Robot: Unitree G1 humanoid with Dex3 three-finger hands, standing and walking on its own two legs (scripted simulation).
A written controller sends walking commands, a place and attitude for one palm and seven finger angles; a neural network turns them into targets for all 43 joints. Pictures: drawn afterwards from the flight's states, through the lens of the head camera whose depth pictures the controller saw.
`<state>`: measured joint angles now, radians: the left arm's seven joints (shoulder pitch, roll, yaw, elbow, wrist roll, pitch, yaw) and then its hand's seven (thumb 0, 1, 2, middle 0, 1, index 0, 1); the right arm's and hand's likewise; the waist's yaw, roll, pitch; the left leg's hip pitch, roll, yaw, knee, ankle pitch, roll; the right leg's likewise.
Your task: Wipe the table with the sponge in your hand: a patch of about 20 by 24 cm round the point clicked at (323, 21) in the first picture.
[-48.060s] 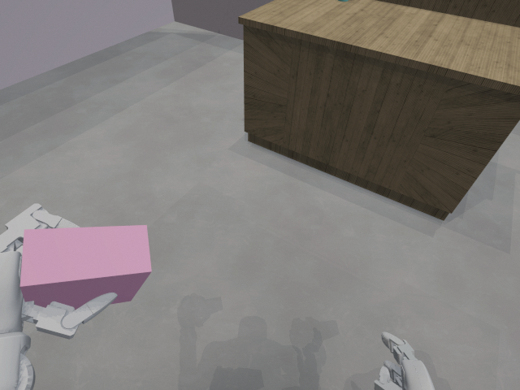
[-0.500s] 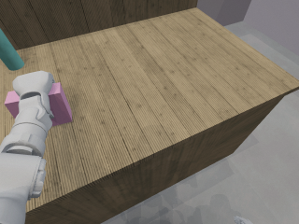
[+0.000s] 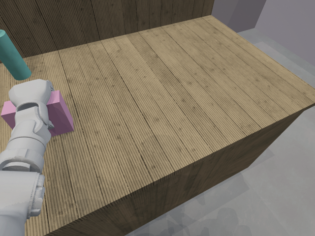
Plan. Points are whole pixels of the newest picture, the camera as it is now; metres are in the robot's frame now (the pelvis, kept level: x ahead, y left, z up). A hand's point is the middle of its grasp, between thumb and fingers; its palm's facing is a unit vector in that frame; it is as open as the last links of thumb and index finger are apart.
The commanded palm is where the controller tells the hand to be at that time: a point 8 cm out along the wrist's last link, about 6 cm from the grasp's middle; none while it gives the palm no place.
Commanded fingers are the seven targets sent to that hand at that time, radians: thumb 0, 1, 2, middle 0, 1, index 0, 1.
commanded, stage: slide back across to the first lane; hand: left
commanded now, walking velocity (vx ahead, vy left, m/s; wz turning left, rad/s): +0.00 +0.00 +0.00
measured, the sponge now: (44, 121) +0.42 +0.32 +0.03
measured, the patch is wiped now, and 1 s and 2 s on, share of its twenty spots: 0.85 0.85 0.95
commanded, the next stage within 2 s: wipe back along the first lane in 0.28 s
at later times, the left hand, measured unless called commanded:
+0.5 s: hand (25, 115) +0.41 +0.35 +0.07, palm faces -0.08 -0.02 -1.00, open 9.9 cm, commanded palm +0.37 +0.34 +0.11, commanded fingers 0.00 0.10 1.30 -1.20 -1.60 -1.20 -1.60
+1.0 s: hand (21, 132) +0.36 +0.34 +0.07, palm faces -0.03 -0.04 -1.00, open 10.0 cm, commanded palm +0.32 +0.32 +0.10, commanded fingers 0.00 0.10 1.30 -1.20 -1.60 -1.20 -1.60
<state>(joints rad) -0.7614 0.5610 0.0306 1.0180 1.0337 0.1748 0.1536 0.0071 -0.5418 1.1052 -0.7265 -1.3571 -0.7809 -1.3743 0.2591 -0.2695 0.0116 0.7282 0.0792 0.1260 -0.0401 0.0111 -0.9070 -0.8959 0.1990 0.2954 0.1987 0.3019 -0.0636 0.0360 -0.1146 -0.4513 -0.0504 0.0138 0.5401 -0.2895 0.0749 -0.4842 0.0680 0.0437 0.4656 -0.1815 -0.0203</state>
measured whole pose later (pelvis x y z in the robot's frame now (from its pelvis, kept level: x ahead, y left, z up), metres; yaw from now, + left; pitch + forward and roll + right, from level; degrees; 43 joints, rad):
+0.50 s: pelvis +0.02 +0.01 +0.00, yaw +2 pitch +10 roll -2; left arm -0.64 0.56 0.01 0.85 1.03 0.14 0.10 0.00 -0.53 1.10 -0.71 -1.38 -0.76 -1.40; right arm 0.19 -0.27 0.00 0.69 0.07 0.15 -0.03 0.01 -0.91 -0.90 0.20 0.30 0.20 0.30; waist 0.00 0.04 -0.11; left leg -0.39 -0.07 -0.01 0.52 -0.30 0.08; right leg -0.42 0.05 0.02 0.45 -0.21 -0.01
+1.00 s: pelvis +0.01 +0.00 +0.00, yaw +1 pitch +7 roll -2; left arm -0.38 0.54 0.00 0.57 0.96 0.21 0.11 -0.01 -0.49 1.09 -0.67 -1.42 -0.71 -1.45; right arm 0.16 -0.29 0.01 0.67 0.08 0.14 -0.03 0.01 -0.91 -0.90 0.20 0.30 0.20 0.30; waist 0.03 0.05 -0.10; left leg -0.32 -0.06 -0.01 0.50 -0.30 0.08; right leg -0.35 0.06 0.03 0.44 -0.21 -0.02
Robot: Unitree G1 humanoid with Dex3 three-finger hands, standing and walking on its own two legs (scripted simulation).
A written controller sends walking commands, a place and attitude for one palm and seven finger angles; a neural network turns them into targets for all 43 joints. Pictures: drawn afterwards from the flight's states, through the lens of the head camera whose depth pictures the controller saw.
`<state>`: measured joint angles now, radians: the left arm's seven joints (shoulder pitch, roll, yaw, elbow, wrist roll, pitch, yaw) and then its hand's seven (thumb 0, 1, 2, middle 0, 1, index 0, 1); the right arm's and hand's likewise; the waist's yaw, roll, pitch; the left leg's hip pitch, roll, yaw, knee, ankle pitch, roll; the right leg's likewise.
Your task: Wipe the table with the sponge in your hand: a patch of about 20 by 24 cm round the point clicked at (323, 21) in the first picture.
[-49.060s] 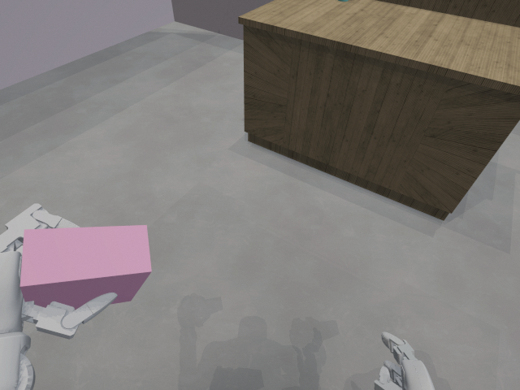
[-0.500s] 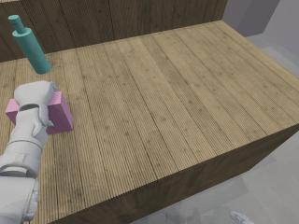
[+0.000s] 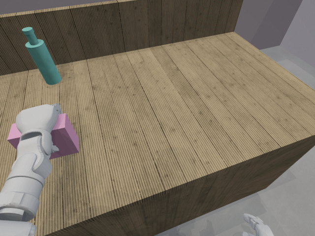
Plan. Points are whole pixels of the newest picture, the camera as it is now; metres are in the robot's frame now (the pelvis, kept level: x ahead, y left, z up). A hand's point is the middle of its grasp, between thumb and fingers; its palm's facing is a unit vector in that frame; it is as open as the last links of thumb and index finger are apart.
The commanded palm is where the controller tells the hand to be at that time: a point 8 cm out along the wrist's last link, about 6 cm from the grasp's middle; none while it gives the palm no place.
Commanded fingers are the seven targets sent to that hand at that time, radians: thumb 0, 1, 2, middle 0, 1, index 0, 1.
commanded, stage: wipe back along the first lane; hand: left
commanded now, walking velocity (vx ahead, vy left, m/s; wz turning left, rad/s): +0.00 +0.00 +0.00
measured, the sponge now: (50, 142) +0.34 +0.34 +0.02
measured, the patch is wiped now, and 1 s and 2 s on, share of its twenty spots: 0.85 0.95 0.95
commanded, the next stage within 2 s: lift the sponge slowly off the table in 1.00 s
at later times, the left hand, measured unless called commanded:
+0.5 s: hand (47, 147) +0.30 +0.31 +0.06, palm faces +0.00 -0.04 -1.00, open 9.9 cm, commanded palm +0.26 +0.29 +0.09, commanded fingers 0.00 0.10 1.30 -1.20 -1.60 -1.20 -1.60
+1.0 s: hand (48, 164) +0.26 +0.29 +0.06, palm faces +0.03 -0.07 -1.00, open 9.9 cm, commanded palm +0.21 +0.27 +0.10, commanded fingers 0.00 0.10 1.30 -1.20 -1.60 -1.20 -1.60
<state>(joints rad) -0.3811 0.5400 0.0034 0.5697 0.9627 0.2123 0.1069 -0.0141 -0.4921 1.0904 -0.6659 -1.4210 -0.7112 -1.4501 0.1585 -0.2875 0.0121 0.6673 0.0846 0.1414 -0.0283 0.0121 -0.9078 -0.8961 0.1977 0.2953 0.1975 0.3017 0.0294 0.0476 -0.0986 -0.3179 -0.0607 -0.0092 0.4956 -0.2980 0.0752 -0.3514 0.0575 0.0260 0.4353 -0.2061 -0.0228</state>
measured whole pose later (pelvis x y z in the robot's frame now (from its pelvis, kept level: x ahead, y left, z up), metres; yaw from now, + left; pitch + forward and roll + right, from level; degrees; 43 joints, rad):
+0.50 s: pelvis +0.00 +0.00 +0.00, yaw +0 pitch +4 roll -1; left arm -0.17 0.48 -0.06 0.28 0.96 0.32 0.11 0.00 -0.48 1.09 -0.66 -1.43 -0.71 -1.45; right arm 0.10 -0.27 0.03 0.65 0.08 0.12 -0.03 0.01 -0.91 -0.90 0.20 0.30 0.20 0.30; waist 0.07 0.07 -0.08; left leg -0.25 -0.07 -0.01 0.48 -0.30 0.08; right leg -0.29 0.05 0.03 0.43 -0.21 -0.02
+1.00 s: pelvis +0.00 +0.00 +0.00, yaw +0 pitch +2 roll -1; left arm 0.08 0.45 -0.08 0.00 0.94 0.39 0.11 0.01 -0.48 1.07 -0.65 -1.42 -0.72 -1.41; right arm 0.04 -0.26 0.04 0.65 0.07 0.11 -0.02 0.01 -0.91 -0.90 0.20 0.30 0.20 0.30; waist 0.09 0.08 -0.07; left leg -0.18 -0.06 0.00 0.46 -0.30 0.07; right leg -0.24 0.06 0.04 0.43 -0.22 -0.02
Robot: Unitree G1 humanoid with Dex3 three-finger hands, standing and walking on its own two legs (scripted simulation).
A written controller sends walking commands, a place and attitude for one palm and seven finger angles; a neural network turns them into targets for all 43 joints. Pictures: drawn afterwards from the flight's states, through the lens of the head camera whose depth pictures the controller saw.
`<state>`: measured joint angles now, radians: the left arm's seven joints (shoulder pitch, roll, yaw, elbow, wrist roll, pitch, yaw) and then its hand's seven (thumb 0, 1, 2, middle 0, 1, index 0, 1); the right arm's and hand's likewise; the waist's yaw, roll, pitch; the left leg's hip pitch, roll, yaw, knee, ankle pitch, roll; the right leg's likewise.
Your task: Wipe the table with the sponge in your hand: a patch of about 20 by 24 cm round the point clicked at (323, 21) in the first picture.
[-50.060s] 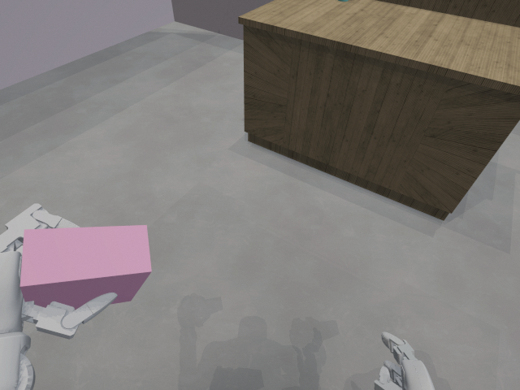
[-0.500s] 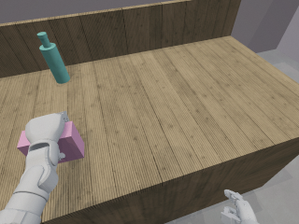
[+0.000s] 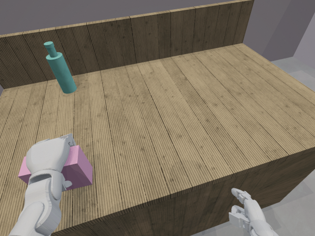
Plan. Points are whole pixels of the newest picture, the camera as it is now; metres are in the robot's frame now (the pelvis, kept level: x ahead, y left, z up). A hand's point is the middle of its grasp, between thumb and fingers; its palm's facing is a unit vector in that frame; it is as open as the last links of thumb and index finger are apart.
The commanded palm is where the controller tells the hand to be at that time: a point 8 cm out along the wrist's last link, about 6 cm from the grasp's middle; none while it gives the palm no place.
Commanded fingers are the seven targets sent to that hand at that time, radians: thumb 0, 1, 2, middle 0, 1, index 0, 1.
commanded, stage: lift the sponge slowly off the table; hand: left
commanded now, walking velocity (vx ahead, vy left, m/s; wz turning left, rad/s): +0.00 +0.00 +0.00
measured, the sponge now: (63, 174) +0.25 +0.30 +0.02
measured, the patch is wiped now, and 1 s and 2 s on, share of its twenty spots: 0.95 0.95 0.95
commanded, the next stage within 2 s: none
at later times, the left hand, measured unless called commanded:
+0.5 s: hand (60, 171) +0.23 +0.28 +0.07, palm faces +0.01 -0.11 -0.99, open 9.9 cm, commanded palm +0.20 +0.27 +0.13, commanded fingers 0.00 0.10 1.30 -1.20 -1.60 -1.20 -1.60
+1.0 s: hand (52, 172) +0.21 +0.28 +0.09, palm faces +0.05 -0.11 -0.99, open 9.9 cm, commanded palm +0.19 +0.27 +0.16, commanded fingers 0.00 0.10 1.30 -1.20 -1.60 -1.20 -1.60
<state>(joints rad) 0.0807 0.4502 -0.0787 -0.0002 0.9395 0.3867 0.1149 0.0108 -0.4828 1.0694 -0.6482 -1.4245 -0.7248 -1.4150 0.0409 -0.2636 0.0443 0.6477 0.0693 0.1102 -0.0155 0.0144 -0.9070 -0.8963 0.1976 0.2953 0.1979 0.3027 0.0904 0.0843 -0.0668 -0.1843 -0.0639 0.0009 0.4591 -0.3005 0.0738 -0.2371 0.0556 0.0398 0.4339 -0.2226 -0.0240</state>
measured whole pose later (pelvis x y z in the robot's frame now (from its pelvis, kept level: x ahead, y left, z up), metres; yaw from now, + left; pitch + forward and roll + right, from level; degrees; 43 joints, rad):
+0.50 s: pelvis -0.01 -0.01 +0.00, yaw +0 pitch -1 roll -1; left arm 0.12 0.46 -0.07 -0.06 0.91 0.39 0.06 -0.01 -0.50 1.07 -0.67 -1.40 -0.75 -1.39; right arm 0.04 -0.27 0.04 0.66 0.05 0.10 -0.03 0.02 -0.91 -0.90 0.20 0.30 0.20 0.30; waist 0.10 0.08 -0.04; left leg -0.14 -0.05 0.00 0.44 -0.29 0.06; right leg -0.20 0.07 0.04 0.42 -0.21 -0.04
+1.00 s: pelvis -0.02 -0.01 +0.00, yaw +0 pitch -4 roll -1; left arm 0.09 0.49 -0.07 -0.11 0.89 0.40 0.00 -0.01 -0.52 1.07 -0.71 -1.36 -0.79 -1.35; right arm 0.00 -0.25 0.06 0.68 0.05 0.10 -0.04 0.02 -0.91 -0.90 0.20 0.30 0.19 0.30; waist 0.12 0.09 -0.01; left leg -0.08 -0.05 0.00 0.39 -0.24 0.06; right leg -0.13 0.06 0.04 0.37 -0.17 -0.04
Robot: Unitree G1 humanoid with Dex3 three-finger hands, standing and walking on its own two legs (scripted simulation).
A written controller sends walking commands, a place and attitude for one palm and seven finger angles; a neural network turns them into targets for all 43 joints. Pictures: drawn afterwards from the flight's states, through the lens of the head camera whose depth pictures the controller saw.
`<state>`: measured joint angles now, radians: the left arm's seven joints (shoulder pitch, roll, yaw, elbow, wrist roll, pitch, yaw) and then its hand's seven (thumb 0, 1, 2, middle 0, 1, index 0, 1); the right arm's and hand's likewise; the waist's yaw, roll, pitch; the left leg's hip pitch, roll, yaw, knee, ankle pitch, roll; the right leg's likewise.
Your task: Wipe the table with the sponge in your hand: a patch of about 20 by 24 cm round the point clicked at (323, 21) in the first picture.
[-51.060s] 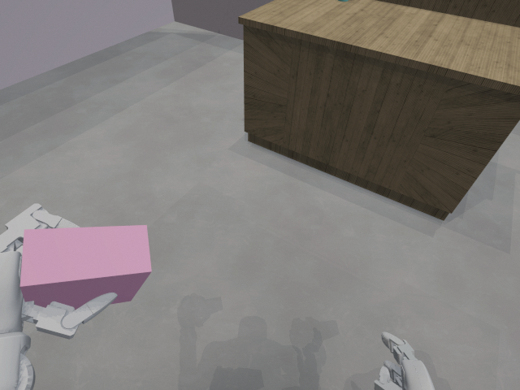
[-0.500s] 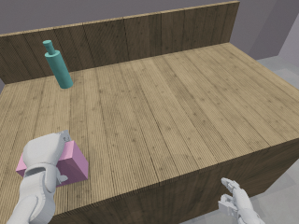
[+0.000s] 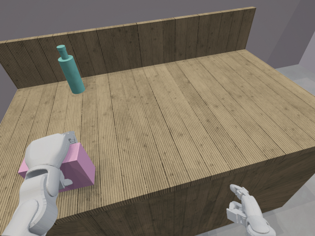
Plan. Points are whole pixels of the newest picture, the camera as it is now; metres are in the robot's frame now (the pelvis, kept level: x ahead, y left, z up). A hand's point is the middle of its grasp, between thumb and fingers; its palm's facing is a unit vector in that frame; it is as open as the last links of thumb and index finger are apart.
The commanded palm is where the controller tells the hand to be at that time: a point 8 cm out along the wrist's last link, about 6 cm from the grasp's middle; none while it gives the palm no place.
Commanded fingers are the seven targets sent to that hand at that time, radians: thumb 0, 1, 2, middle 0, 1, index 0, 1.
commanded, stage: lift the sponge slowly off the table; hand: left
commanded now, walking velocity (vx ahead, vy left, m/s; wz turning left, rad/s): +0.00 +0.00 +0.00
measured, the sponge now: (64, 173) +0.23 +0.30 +0.04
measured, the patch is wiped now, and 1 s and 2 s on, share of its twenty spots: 0.95 0.95 0.95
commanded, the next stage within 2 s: bring the sponge back beside the body in 1.20 s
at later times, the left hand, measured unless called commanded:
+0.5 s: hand (58, 152) +0.24 +0.28 +0.12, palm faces +0.09 -0.09 -0.99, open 9.9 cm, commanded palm +0.21 +0.28 +0.19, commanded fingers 0.00 0.10 1.30 -1.20 -1.60 -1.20 -1.60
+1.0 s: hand (56, 139) +0.25 +0.28 +0.16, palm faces +0.12 -0.07 -0.99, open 9.8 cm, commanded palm +0.22 +0.28 +0.23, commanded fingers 0.00 0.10 1.30 -1.20 -1.60 -1.20 -1.60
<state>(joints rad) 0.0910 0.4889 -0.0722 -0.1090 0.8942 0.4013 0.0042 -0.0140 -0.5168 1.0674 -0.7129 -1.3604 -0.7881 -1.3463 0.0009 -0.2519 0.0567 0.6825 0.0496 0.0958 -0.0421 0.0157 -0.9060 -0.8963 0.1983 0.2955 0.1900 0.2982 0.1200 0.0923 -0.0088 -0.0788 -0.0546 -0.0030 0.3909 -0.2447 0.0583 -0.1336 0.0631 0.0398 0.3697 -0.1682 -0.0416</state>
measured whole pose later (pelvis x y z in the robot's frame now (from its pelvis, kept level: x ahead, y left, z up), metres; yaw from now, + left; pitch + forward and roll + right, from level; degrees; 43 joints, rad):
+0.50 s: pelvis -0.01 -0.01 +0.00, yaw +0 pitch -5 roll +0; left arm -0.02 0.52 -0.07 -0.10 0.88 0.43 -0.06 -0.01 -0.52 1.07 -0.72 -1.36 -0.79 -1.35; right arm -0.01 -0.26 0.07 0.68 0.06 0.09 -0.05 0.02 -0.91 -0.90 0.20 0.30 0.20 0.30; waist 0.12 0.10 0.00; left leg -0.08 -0.06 -0.01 0.38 -0.22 0.05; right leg -0.14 0.06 0.04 0.37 -0.15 -0.05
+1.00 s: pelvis -0.02 -0.01 +0.00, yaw +0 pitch -4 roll +0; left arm -0.11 0.58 -0.05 -0.12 0.86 0.47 -0.13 -0.01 -0.52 1.07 -0.72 -1.36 -0.79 -1.35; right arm -0.02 -0.27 0.08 0.67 0.07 0.09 -0.05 0.02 -0.91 -0.90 0.20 0.30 0.20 0.30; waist 0.12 0.10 -0.01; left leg -0.10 -0.05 -0.01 0.38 -0.22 0.04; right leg -0.16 0.06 0.03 0.38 -0.15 -0.06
